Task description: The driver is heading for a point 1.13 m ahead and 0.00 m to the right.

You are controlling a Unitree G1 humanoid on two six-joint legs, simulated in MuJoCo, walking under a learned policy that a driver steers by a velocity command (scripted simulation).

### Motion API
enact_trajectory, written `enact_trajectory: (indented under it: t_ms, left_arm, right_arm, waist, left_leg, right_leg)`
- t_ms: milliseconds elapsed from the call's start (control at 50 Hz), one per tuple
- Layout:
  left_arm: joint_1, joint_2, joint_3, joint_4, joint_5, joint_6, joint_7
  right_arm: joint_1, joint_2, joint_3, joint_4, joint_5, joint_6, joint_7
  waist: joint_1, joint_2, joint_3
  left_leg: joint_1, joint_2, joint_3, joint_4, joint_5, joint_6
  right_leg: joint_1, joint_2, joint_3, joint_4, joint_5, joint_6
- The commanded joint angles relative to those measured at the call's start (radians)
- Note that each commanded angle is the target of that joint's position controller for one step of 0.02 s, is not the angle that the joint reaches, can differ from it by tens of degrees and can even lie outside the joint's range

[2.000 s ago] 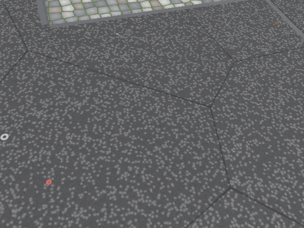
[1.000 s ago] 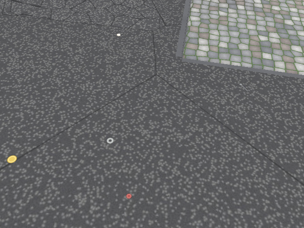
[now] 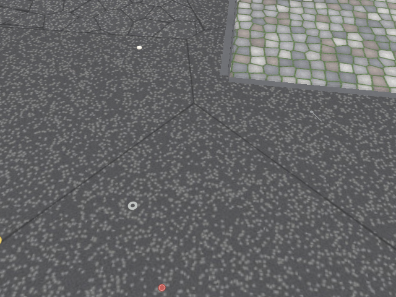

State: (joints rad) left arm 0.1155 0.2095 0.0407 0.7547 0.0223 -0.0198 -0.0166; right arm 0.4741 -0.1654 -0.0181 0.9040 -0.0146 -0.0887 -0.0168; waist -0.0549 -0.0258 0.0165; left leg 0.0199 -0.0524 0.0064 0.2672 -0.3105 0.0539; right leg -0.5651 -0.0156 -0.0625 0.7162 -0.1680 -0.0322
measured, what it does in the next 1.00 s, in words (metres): walks ahead: right foot, then left foot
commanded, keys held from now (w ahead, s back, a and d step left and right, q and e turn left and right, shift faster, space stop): no key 1.00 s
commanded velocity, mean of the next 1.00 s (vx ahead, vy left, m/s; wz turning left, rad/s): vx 0.04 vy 0.00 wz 0.00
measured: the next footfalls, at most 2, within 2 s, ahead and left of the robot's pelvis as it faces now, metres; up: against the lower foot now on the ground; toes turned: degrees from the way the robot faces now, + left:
right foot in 0.08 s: +0.18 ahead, -0.09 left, +0.00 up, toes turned -2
left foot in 0.42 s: +0.12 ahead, +0.10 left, +0.00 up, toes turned -1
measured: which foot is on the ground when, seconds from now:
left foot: down 0.00-0.08, up 0.10-0.40, down 0.42-1.00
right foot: up 0.00-0.06, down 0.08-1.00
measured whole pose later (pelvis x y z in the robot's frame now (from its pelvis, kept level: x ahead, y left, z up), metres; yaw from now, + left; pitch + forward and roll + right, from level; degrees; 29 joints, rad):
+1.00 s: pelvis +0.12 +0.00 +0.00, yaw +0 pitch -2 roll +0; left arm 0.32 0.13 0.00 1.08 0.01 -0.01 0.04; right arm 0.32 -0.12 0.00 1.10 -0.01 -0.02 -0.05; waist 0.01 0.00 0.02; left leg -0.09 -0.03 0.00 0.37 -0.25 0.03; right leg -0.19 0.04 -0.05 0.38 -0.17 -0.06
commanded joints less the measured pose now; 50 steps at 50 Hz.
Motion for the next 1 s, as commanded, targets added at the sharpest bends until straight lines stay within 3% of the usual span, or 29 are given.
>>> enact_trajectory:
  t_ms: [20, 60, 80, 100, 120, 140, 160, 180, 200, 240, 280, 360, 400, 420, 440, 460, 480, 500, 540, 640, 1000]
  left_arm:
    - [0.097, 0.054, 0.011, -0.020, -0.002, -0.005, 0.020]
    - [0.238, 0.083, 0.027, 0.032, 0.011, -0.026, 0.036]
    - [0.315, 0.138, 0.038, 0.050, 0.025, -0.041, 0.043]
    - [0.362, 0.203, 0.044, 0.043, 0.030, -0.046, 0.042]
    - [0.350, 0.168, 0.028, 0.038, -0.013, -0.042, 0.032]
    - [0.225, 0.154, 0.032, 0.016, -0.033, -0.029, 0.036]
    - [0.133, 0.079, 0.012, -0.010, -0.036, -0.021, 0.036]
    - [0.091, 0.045, -0.004, -0.007, -0.030, -0.020, 0.040]
    - [0.093, 0.042, -0.008, 0.008, -0.021, -0.020, 0.044]
    - [0.123, 0.050, -0.008, 0.036, -0.006, -0.027, 0.051]
    - [0.154, 0.059, -0.008, 0.055, 0.001, -0.028, 0.051]
    - [0.160, 0.089, 0.002, 0.077, -0.005, 0.002, 0.048]
    - [0.154, 0.086, 0.002, 0.084, -0.016, 0.016, 0.050]
    - [0.168, 0.075, 0.000, 0.092, -0.016, 0.018, 0.049]
    - [0.182, 0.058, -0.003, 0.093, -0.021, 0.019, 0.046]
    - [0.195, 0.034, -0.005, 0.099, -0.033, 0.021, 0.043]
    - [0.204, 0.023, -0.009, 0.120, -0.024, 0.020, 0.040]
    - [0.230, 0.018, -0.010, 0.138, -0.014, 0.017, 0.039]
    - [0.254, 0.045, -0.005, 0.165, -0.008, 0.006, 0.039]
    - [0.237, 0.027, -0.014, 0.205, -0.014, -0.006, 0.045]
    - [0.269, -0.005, -0.026, 0.319, -0.016, 0.001, 0.062]
  right_arm:
    - [-0.001, -0.153, -0.030, -0.027, 0.012, -0.011, -0.008]
    - [-0.039, -0.166, -0.034, -0.029, 0.029, -0.011, -0.011]
    - [-0.022, -0.145, -0.028, -0.044, 0.030, -0.013, -0.013]
    - [0.104, -0.057, -0.014, -0.040, 0.039, 0.001, -0.020]
    - [0.190, -0.070, -0.026, 0.003, 0.017, 0.033, -0.025]
    - [0.186, -0.082, -0.027, 0.012, 0.016, 0.056, -0.021]
    - [0.054, -0.109, -0.029, -0.006, -0.011, 0.065, -0.015]
    - [-0.046, -0.114, -0.034, -0.031, -0.014, 0.069, -0.006]
    - [-0.056, -0.102, -0.032, -0.032, -0.011, 0.076, 0.000]
    - [-0.024, -0.058, -0.021, -0.001, -0.009, 0.091, -0.004]
    - [-0.027, -0.046, -0.017, 0.013, -0.005, 0.102, -0.016]
    - [-0.066, -0.057, -0.017, 0.030, -0.002, 0.116, -0.019]
    - [-0.054, -0.050, -0.012, 0.046, -0.010, 0.107, -0.017]
    - [-0.060, -0.059, -0.009, 0.043, -0.018, 0.098, -0.018]
    - [-0.071, -0.092, -0.011, 0.036, -0.022, 0.087, -0.022]
    - [-0.120, -0.106, -0.012, 0.038, -0.006, 0.080, -0.026]
    - [-0.152, -0.073, -0.002, 0.040, 0.001, 0.070, -0.027]
    - [-0.167, -0.071, -0.001, 0.046, 0.005, 0.059, -0.026]
    - [-0.159, -0.073, -0.005, 0.058, 0.009, 0.050, -0.030]
    - [-0.096, -0.049, -0.005, 0.100, 0.005, 0.059, -0.027]
    - [-0.079, -0.018, 0.008, 0.196, 0.007, 0.066, -0.035]
  waist:
    - [0.069, 0.164, -0.002]
    - [0.144, 0.088, -0.047]
    - [0.156, 0.020, -0.123]
    - [0.097, -0.182, -0.228]
    - [0.055, -0.145, -0.288]
    - [0.036, -0.163, -0.252]
    - [0.049, -0.060, -0.126]
    - [0.042, -0.037, -0.053]
    - [0.026, -0.035, -0.032]
    - [0.013, -0.030, -0.043]
    - [0.024, -0.053, -0.050]
    - [0.034, -0.093, -0.017]
    - [0.020, -0.050, 0.015]
    - [0.021, -0.014, 0.043]
    - [0.040, 0.045, 0.063]
    - [0.077, 0.153, 0.105]
    - [0.090, 0.163, 0.092]
    - [0.105, 0.155, 0.076]
    - [0.103, 0.097, 0.051]
    - [0.068, 0.028, 0.042]
    - [0.069, 0.032, 0.058]
  left_leg:
    - [-0.115, 0.205, -0.073, 0.109, 0.985, 0.065]
    - [-0.137, 0.159, -0.059, 0.297, 0.865, 0.026]
    - [-0.243, 0.115, -0.044, 0.451, 0.556, 0.007]
    - [-0.369, -0.009, 0.012, 0.750, -0.218, -0.019]
    - [-0.316, -0.012, -0.083, 0.867, -0.314, -0.028]
    - [-0.379, 0.001, -0.056, 0.946, -0.268, -0.049]
    - [-0.428, 0.031, -0.053, 0.927, -0.216, -0.050]
    - [-0.416, 0.056, -0.065, 0.851, -0.167, -0.050]
    - [-0.364, 0.069, -0.062, 0.783, -0.141, -0.054]
    - [-0.284, 0.058, -0.032, 0.660, -0.132, -0.053]
    - [-0.267, 0.047, -0.021, 0.535, -0.159, -0.053]
    - [-0.200, 0.038, 0.006, 0.347, -0.043, -0.038]
    - [-0.107, 0.042, 0.001, 0.214, 0.058, -0.016]
    - [-0.097, 0.079, -0.052, 0.137, 0.080, -0.003]
    - [-0.142, 0.155, -0.158, 0.060, 0.004, 0.016]
    - [-0.318, 0.185, -0.216, -0.002, -0.124, 0.035]
    - [-0.410, 0.193, -0.225, -0.055, -0.173, 0.025]
    - [-0.435, 0.178, -0.205, -0.062, -0.147, 0.009]
    - [-0.361, 0.142, -0.153, -0.021, -0.009, -0.002]
    - [-0.229, 0.130, -0.120, 0.036, 0.115, 0.010]
    - [-0.196, 0.132, -0.102, 0.033, 0.191, 0.002]
  right_leg:
    - [0.247, 0.059, -0.032, -0.103, 0.088, -0.033]
    - [0.433, 0.060, -0.017, -0.274, 0.230, -0.060]
    - [0.603, -0.080, 0.102, -0.237, 0.484, -0.082]
    - [0.742, -0.370, 0.382, -0.188, 1.026, -0.214]
    - [0.644, -0.400, 0.486, -0.238, 1.123, -0.272]
    - [0.564, -0.388, 0.495, -0.353, 0.646, -0.329]
    - [0.445, -0.321, 0.451, -0.438, 0.315, -0.288]
    - [0.356, -0.263, 0.366, -0.483, 0.220, -0.241]
    - [0.299, -0.222, 0.295, -0.505, 0.212, -0.210]
    - [0.267, -0.178, 0.210, -0.494, 0.248, -0.176]
    - [0.287, -0.167, 0.199, -0.488, 0.181, -0.173]
    - [0.212, -0.163, 0.234, -0.525, -0.211, -0.166]
    - [0.117, -0.149, 0.237, -0.527, -0.343, -0.118]
    - [0.088, -0.141, 0.238, -0.522, -0.381, -0.078]
    - [0.096, -0.105, 0.212, -0.484, -0.348, -0.041]
    - [0.209, -0.029, 0.129, -0.433, -0.218, -0.021]
    - [0.360, -0.018, 0.113, -0.379, -0.090, -0.018]
    - [0.436, -0.029, 0.118, -0.368, -0.033, -0.019]
    - [0.442, -0.055, 0.141, -0.379, -0.003, -0.029]
    - [0.362, -0.065, 0.150, -0.414, -0.019, -0.030]
    - [0.408, -0.073, 0.146, -0.397, 0.083, -0.032]
Keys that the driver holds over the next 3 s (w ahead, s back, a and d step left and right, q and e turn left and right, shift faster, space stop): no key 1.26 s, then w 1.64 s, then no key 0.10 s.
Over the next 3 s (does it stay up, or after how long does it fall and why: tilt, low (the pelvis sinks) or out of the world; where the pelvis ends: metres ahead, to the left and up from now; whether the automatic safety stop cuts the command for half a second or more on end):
stays up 0.96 0.00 -0.02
